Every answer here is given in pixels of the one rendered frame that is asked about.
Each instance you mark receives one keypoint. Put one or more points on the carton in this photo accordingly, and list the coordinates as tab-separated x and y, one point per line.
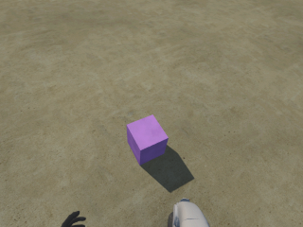
146	139

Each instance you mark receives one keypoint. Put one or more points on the robot right thigh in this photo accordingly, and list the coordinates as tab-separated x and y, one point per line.
188	214

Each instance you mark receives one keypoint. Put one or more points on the robot left hand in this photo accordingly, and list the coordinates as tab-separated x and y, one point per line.
73	218

